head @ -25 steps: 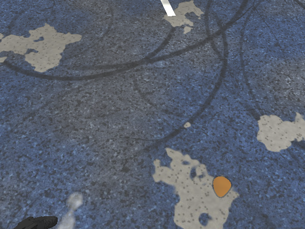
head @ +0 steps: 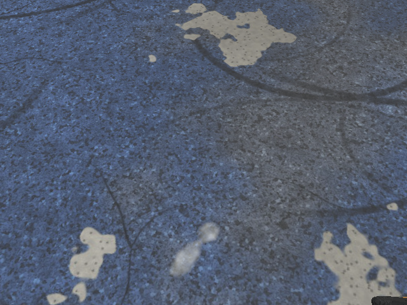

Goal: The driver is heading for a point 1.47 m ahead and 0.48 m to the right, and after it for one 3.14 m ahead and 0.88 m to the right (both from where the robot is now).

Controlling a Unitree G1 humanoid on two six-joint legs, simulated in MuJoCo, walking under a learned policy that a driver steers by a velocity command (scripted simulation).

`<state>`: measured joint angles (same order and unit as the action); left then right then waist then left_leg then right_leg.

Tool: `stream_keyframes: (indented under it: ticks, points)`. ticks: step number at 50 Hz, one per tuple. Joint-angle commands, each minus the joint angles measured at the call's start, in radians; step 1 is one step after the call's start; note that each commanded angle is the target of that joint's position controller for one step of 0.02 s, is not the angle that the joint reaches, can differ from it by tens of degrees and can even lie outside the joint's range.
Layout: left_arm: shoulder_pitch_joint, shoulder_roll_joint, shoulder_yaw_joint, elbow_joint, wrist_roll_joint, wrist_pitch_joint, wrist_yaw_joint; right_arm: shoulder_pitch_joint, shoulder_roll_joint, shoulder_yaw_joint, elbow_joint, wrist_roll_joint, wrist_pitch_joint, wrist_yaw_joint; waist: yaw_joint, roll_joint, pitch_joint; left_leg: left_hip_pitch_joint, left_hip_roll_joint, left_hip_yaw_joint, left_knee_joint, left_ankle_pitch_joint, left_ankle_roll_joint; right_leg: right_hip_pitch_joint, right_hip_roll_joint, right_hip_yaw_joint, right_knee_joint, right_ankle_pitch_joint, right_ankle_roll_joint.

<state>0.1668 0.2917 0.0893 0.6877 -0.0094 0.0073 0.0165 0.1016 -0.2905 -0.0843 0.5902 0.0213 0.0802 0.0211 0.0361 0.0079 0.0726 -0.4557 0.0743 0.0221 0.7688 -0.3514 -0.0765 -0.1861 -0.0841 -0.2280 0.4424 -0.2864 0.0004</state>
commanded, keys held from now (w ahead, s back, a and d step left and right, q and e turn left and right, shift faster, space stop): shift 0.04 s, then e+shift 0.80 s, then shift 0.14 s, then q+shift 0.02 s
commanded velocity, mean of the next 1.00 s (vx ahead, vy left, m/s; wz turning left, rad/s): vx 0.00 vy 0.00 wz -0.54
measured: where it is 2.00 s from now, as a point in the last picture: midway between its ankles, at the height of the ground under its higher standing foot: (243, 240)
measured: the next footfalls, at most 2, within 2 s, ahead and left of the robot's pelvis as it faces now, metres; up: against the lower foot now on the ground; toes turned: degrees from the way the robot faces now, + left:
left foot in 0.06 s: +0.06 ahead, +0.14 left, +0.00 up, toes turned +4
right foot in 0.56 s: +0.02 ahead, -0.11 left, +0.00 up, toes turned -23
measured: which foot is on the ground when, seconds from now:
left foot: up 0.00-0.04, down 0.06-0.56, up 0.58-1.00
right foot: down 0.00-0.06, up 0.08-0.54, down 0.56-1.00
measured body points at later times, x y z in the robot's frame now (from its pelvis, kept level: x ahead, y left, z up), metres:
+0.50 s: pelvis +0.02 +0.02 +0.00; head +0.06 +0.00 +0.44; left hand +0.20 +0.27 -0.10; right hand +0.13 -0.28 -0.11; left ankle +0.02 +0.14 -0.74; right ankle +0.00 -0.09 -0.71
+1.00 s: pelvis +0.04 -0.02 +0.00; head +0.06 -0.06 +0.44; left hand +0.37 +0.10 -0.06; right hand +0.01 -0.35 -0.11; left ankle +0.17 +0.08 -0.71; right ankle -0.01 -0.09 -0.74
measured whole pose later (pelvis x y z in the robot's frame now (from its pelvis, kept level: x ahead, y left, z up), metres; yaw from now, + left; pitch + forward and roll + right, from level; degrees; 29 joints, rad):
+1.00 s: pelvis +0.04 -0.02 +0.00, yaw -38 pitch +3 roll +2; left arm 0.13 0.33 0.07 0.56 0.00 0.05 0.03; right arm 0.09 -0.31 -0.09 0.72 0.00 -0.01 -0.01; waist 0.00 0.01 0.04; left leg -0.46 -0.04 -0.10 0.74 -0.32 -0.08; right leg -0.31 0.12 0.24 0.57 -0.28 -0.05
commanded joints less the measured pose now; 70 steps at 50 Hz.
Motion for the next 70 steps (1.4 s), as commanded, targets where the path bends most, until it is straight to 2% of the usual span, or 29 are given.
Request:
stream_keyframes:
  ticks: [1, 2, 3, 4, 5, 6, 8, 11, 16, 26, 27, 28, 29, 30, 32, 33, 41, 51, 53, 54, 55, 57, 60, 63, 65, 66, 68, 69, 70]
  points:
    - [-0.043, 0.185, 0.051, -0.050, -0.039, -0.020, -0.012, 0.034, -0.091, -0.034, -0.066, -0.001, -0.003, 0.004, -0.054, -0.160, -0.157, 0.138, -0.066, 0.054, -0.268, 0.105, 0.068, 0.126, -0.223, 0.143, 0.032, 0.545, -0.155]
    - [0.000, 0.150, 0.039, -0.025, -0.042, -0.024, -0.014, 0.091, -0.127, -0.047, -0.044, -0.007, -0.005, -0.002, -0.075, -0.102, -0.182, 0.304, -0.080, 0.030, -0.403, 0.274, 0.105, 0.044, -0.182, 0.093, 0.133, 0.495, -0.095]
    - [0.025, 0.090, 0.011, -0.034, 0.002, -0.031, -0.017, 0.148, -0.202, -0.062, -0.044, -0.014, -0.013, -0.021, -0.074, 0.079, -0.261, 0.582, 0.082, -0.182, -0.382, 0.689, 0.160, -0.187, -0.108, 0.050, 0.323, 0.191, -0.008]
    - [0.036, 0.025, -0.025, -0.062, 0.050, -0.033, -0.022, 0.096, -0.231, -0.045, -0.068, -0.042, -0.031, -0.034, -0.040, 0.295, -0.321, 0.646, 0.354, -0.431, -0.325, 1.016, 0.375, -0.401, -0.012, 0.090, 0.539, -0.419, 0.073]
    - [0.002, 0.100, -0.002, -0.031, 0.021, -0.022, -0.019, 0.115, -0.111, -0.010, -0.051, -0.061, -0.050, -0.028, -0.101, 0.155, -0.376, 0.532, 0.356, -0.356, -0.352, 0.916, 0.440, -0.349, -0.033, 0.223, 0.636, -0.422, 0.090]
    - [-0.002, 0.111, 0.000, -0.017, -0.009, -0.010, -0.019, 0.067, -0.069, 0.007, -0.020, -0.059, -0.067, -0.021, -0.073, 0.136, -0.298, 0.471, 0.272, -0.244, -0.367, 0.791, 0.388, -0.337, -0.043, 0.255, 0.622, -0.384, 0.084]
    - [0.017, 0.119, 0.007, 0.017, -0.005, 0.011, 0.002, -0.019, -0.077, 0.004, 0.006, -0.045, -0.083, -0.025, -0.046, 0.137, -0.191, 0.373, 0.200, -0.134, -0.400, 0.654, 0.307, -0.329, -0.022, 0.271, 0.590, -0.258, 0.091]
    - [0.077, 0.162, 0.030, 0.024, -0.018, 0.032, 0.017, -0.057, -0.124, -0.013, 0.014, -0.050, -0.080, -0.050, -0.020, 0.146, -0.151, 0.310, 0.209, -0.055, -0.438, 0.645, 0.316, -0.322, 0.027, 0.242, 0.701, -0.160, 0.114]
    - [0.018, 0.092, 0.015, -0.033, -0.013, 0.054, 0.015, -0.048, -0.084, -0.009, 0.039, -0.051, -0.068, -0.079, -0.049, 0.119, -0.097, 0.347, 0.251, -0.014, -0.493, 0.357, 0.309, -0.402, -0.026, 0.229, 0.606, -0.093, 0.119]
    - [0.042, 0.083, 0.027, -0.124, -0.017, 0.083, -0.042, -0.067, -0.158, -0.052, 0.060, 0.002, -0.071, -0.035, -0.004, 0.110, -0.146, 0.378, 0.308, 0.134, -0.326, 0.508, 0.216, -0.173, 0.005, 0.105, 0.215, -0.057, -0.004]
    - [0.086, 0.096, 0.038, -0.115, -0.016, 0.083, -0.036, -0.046, -0.144, -0.053, 0.077, 0.012, -0.068, -0.029, 0.020, 0.077, -0.156, 0.333, 0.272, 0.179, -0.230, 0.463, 0.165, -0.074, 0.037, 0.103, 0.107, 0.044, -0.036]
    - [0.164, 0.177, 0.070, -0.099, -0.012, 0.076, -0.017, 0.003, -0.113, -0.048, 0.095, 0.002, -0.068, -0.021, 0.040, -0.079, -0.170, 0.196, 0.177, 0.239, -0.014, 0.322, 0.089, 0.097, 0.017, 0.221, 0.002, 0.358, -0.098]
    - [0.200, 0.329, 0.104, -0.114, -0.005, 0.064, 0.001, -0.066, -0.048, -0.026, 0.028, -0.052, -0.076, -0.025, 0.027, -0.396, -0.150, -0.207, 0.006, 0.251, 0.333, -0.298, -0.018, 0.303, -0.225, 0.635, -0.002, 0.846, -0.259]
    - [0.200, 0.314, 0.089, -0.141, 0.035, 0.025, -0.018, -0.140, -0.074, -0.027, -0.006, -0.049, -0.080, -0.034, 0.067, -0.289, -0.292, -0.275, -0.066, -0.013, 0.509, -0.397, -0.026, 0.268, -0.318, 0.817, -0.060, 0.731, -0.414]
    - [0.115, 0.256, 0.071, -0.132, 0.005, -0.013, -0.017, -0.165, -0.105, -0.036, -0.008, -0.017, -0.088, -0.045, 0.020, -0.123, -0.195, -0.335, -0.039, -0.096, 0.506, -0.214, 0.018, 0.221, -0.226, 0.664, -0.096, 0.492, -0.326]
    - [0.055, 0.221, 0.059, -0.141, -0.017, -0.009, -0.006, -0.142, -0.119, -0.041, 0.008, -0.028, -0.090, -0.055, -0.013, -0.075, -0.163, -0.339, -0.023, -0.112, 0.456, -0.126, 0.024, 0.189, -0.189, 0.621, -0.090, 0.449, -0.278]
    - [0.008, 0.223, 0.052, -0.178, -0.014, 0.018, 0.031, -0.089, -0.084, -0.027, 0.038, -0.026, -0.092, -0.051, -0.038, -0.118, -0.173, -0.179, -0.124, -0.140, 0.145, 0.061, -0.022, 0.076, -0.069, 0.619, -0.064, 0.365, -0.220]
    - [-0.058, 0.142, -0.001, -0.190, 0.011, 0.032, 0.009, -0.019, -0.100, -0.017, 0.057, -0.018, -0.116, -0.016, -0.019, -0.178, -0.200, 0.081, -0.075, -0.089, -0.136, 0.057, 0.026, 0.023, -0.070, 0.678, 0.069, 0.507, -0.199]
    - [-0.024, 0.036, -0.041, -0.154, 0.025, 0.019, 0.004, 0.002, -0.047, 0.009, 0.067, -0.041, -0.127, 0.000, -0.037, -0.124, -0.200, 0.300, -0.027, -0.145, -0.404, 0.384, 0.064, -0.038, 0.003, 0.607, 0.058, 0.300, -0.114]
    - [0.061, 0.037, -0.040, -0.135, 0.057, 0.009, 0.004, -0.036, -0.114, 0.004, 0.046, -0.049, -0.127, -0.003, 0.040, 0.037, -0.188, 0.318, 0.079, -0.300, -0.405, 0.605, 0.114, -0.049, 0.098, 0.498, 0.154, 0.057, -0.058]
    - [0.110, 0.071, -0.027, -0.130, 0.061, 0.003, 0.002, -0.097, -0.113, 0.014, 0.048, -0.053, -0.123, -0.006, 0.114, 0.161, -0.143, 0.204, 0.141, -0.382, -0.397, 0.573, 0.249, -0.018, 0.131, 0.434, 0.126, -0.098, 0.000]
    - [-0.001, 0.148, -0.005, -0.127, 0.046, -0.001, 0.012, -0.077, -0.136, -0.002, 0.033, -0.022, -0.117, -0.002, 0.024, 0.148, -0.104, 0.162, 0.073, -0.385, -0.417, 0.364, 0.232, -0.002, 0.136, 0.383, 0.104, -0.036, 0.015]
    - [-0.018, 0.090, -0.008, -0.147, 0.023, -0.005, 0.011, 0.058, -0.185, -0.021, 0.052, 0.013, -0.103, -0.025, -0.007, 0.152, -0.144, 0.204, 0.053, -0.486, -0.450, -0.171, 0.249, -0.056, 0.170, 0.295, 0.135, -0.194, 0.003]
    - [0.061, 0.068, 0.000, -0.115, -0.001, -0.058, -0.006, 0.023, -0.170, -0.021, 0.010, 0.018, -0.093, -0.042, 0.048, 0.161, -0.062, -0.035, 0.011, -0.518, -0.470, -0.451, 0.235, 0.094, 0.115, 0.328, 0.016, -0.195, -0.054]
    - [0.270, 0.177, 0.038, -0.038, 0.015, -0.089, -0.002, -0.120, -0.058, 0.007, -0.085, 0.032, -0.105, -0.045, 0.134, -0.071, -0.063, -0.434, -0.149, -0.214, -0.093, -0.190, 0.087, 0.449, -0.137, 0.640, -0.214, -0.386, -0.164]
    - [0.218, 0.184, 0.045, -0.033, 0.012, -0.099, -0.005, -0.114, -0.062, 0.011, -0.101, 0.030, -0.117, -0.037, 0.095, -0.177, -0.003, -0.555, -0.087, -0.183, 0.132, -0.134, 0.096, 0.422, -0.292, 0.836, -0.257, -0.405, -0.224]
    - [0.167, 0.103, 0.021, -0.055, 0.008, -0.107, 0.007, -0.022, -0.083, 0.006, -0.075, 0.030, -0.126, -0.020, 0.040, -0.109, -0.002, -0.594, -0.006, -0.175, 0.328, -0.041, 0.098, 0.373, -0.295, 0.746, -0.258, -0.346, -0.221]
    - [0.171, 0.095, 0.017, -0.048, 0.005, -0.107, 0.007, -0.005, -0.077, 0.009, -0.070, 0.028, -0.125, -0.013, 0.038, -0.100, -0.002, -0.617, 0.012, -0.164, 0.387, -0.006, 0.094, 0.381, -0.272, 0.673, -0.266, -0.284, -0.202]
    - [0.227, 0.125, 0.009, -0.011, 0.081, -0.101, -0.001, -0.111, -0.116, -0.003, -0.090, -0.098, -0.087, 0.030, 0.069, -0.032, 0.017, -0.593, -0.013, -0.084, 0.446, 0.000, 0.095, 0.300, -0.248, 0.590, -0.315, -0.285, -0.187]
